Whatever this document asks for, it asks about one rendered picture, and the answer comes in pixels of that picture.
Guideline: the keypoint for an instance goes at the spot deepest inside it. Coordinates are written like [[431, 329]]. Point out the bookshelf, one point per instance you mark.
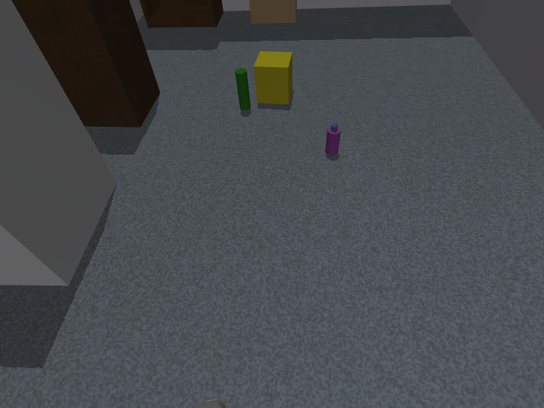
[[182, 13]]

